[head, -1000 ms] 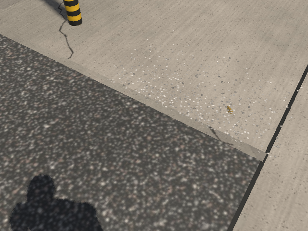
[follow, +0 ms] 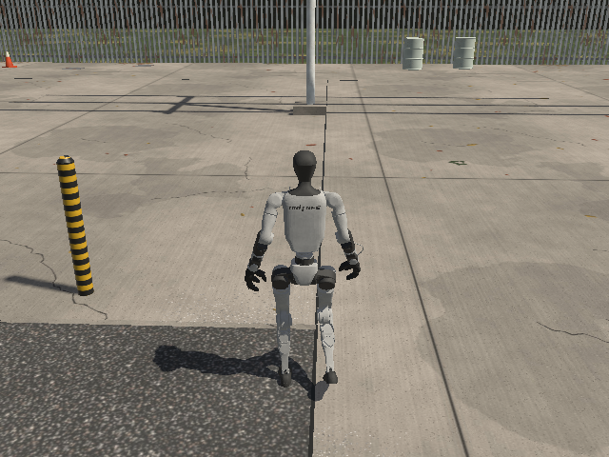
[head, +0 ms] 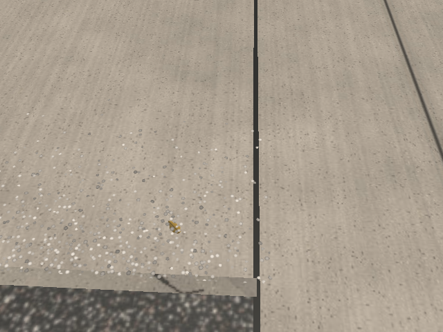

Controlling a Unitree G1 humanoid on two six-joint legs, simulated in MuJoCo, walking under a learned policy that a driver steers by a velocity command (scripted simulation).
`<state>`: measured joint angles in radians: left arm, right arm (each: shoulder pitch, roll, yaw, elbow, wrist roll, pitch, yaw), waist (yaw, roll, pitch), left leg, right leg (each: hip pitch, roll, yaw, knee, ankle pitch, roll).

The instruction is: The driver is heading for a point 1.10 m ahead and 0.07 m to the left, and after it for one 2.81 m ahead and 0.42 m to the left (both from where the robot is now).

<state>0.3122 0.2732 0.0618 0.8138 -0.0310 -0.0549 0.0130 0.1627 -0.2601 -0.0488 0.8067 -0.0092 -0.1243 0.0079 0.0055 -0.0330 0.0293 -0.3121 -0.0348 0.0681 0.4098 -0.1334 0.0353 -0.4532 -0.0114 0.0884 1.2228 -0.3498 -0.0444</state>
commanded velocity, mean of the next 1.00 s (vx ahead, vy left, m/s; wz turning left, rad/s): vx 0.50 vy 0.00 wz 0.09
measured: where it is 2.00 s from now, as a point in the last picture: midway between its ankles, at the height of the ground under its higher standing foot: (214, 180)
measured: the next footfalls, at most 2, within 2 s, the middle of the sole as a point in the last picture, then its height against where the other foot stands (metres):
right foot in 0.36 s outside the picture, level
left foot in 0.92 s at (219, 272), level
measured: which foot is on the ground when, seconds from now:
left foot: down 0.00-0.38, up 0.40-0.90, down 0.92-1.00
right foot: up 0.00-0.34, down 0.36-0.94, up 0.96-1.00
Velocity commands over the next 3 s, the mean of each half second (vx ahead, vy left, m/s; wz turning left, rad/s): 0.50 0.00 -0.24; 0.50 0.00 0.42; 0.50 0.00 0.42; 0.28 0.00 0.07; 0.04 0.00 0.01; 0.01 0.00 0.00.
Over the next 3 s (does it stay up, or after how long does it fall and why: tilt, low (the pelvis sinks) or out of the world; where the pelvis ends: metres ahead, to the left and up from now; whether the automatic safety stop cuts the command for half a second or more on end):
stays up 1.08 0.07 0.00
